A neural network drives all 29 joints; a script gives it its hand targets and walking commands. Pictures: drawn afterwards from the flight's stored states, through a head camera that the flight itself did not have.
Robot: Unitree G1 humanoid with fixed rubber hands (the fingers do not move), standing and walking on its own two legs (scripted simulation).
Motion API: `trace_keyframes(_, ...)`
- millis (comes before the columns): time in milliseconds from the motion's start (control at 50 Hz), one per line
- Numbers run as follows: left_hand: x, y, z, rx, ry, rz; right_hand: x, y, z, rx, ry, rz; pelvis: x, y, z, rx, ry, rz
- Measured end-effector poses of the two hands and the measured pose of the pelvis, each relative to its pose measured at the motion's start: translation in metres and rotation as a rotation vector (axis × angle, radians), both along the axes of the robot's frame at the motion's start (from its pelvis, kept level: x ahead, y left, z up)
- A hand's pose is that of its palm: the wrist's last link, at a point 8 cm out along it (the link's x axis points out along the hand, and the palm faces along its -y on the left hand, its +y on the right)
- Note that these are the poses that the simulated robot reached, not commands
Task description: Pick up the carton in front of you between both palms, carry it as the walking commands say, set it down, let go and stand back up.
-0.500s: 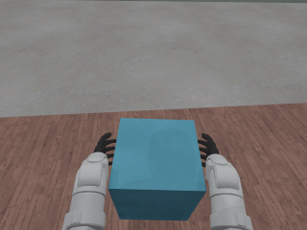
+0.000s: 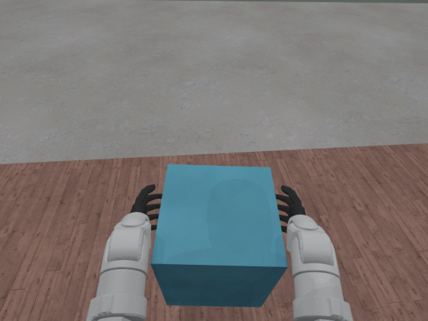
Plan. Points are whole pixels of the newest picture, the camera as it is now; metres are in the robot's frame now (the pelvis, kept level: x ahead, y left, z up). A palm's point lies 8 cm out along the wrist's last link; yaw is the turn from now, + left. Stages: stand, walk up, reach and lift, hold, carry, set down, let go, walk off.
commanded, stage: hold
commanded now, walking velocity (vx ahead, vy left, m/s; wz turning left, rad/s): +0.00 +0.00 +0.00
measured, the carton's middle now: (216, 239) +0.29 +0.00 -0.03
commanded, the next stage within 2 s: carry in 0.12 s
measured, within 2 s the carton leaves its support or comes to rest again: neither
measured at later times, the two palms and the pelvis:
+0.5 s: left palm (150, 181) +0.36 +0.14 +0.07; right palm (295, 182) +0.37 -0.16 +0.07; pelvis +0.10 -0.01 -0.02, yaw +0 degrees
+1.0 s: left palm (162, 112) +0.61 +0.15 +0.08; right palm (269, 112) +0.63 -0.15 +0.08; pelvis +0.38 -0.01 -0.02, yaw +0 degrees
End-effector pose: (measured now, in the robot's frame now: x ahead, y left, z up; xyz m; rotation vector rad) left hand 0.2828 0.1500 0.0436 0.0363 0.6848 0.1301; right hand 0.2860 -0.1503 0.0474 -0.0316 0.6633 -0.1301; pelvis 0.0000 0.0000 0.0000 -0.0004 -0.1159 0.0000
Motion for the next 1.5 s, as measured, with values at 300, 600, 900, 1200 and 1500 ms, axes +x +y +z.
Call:
trace_keyframes(300, 0.022, -0.006, 0.012, -0.015, -0.059, 0.018, 0.02, -0.006, 0.008, 0.024, -0.058, -0.015, 0.023, -0.005, -0.011, 0.006, 0.126, -0.016)
trace_keyframes(600, 0.113, -0.016, 0.029, -0.049, -0.014, 0.037, 0.105, -0.015, 0.022, 0.086, -0.013, -0.074, 0.141, -0.01, -0.014, 0.001, 0.225, -0.041)
trace_keyframes(900, 0.253, -0.008, 0.049, -0.066, -0.021, 0.14, 0.276, -0.006, 0.046, 0.093, -0.013, 0.017, 0.305, -0.024, -0.003, 0.03, 0.214, 0.02)
trace_keyframes(1200, 0.466, 0.0, 0.011, -0.065, 0.105, -0.04, 0.432, 0.001, 0.009, 0.069, 0.1, -0.163, 0.497, 0.024, -0.008, 0.009, 0.181, -0.065)
trace_keyframes(1500, 0.656, -0.005, 0.042, -0.078, -0.066, 0.041, 0.649, -0.006, 0.043, 0.075, -0.065, -0.075, 0.705, -0.002, -0.012, -0.016, 0.177, -0.032)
